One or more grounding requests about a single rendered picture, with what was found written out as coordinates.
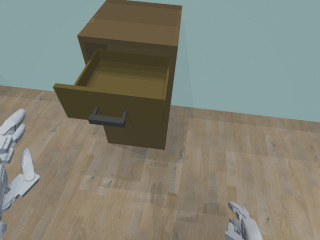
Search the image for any robot left hand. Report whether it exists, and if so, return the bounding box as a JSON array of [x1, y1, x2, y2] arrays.
[[0, 108, 40, 221]]

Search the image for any drawer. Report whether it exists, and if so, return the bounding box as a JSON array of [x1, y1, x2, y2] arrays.
[[53, 48, 172, 129]]

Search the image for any robot right hand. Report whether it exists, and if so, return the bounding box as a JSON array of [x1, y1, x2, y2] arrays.
[[225, 201, 263, 240]]

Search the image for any cabinet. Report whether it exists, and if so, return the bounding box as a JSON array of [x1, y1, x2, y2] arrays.
[[77, 0, 182, 150]]

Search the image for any handle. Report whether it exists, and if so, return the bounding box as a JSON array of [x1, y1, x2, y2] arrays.
[[88, 107, 128, 128]]

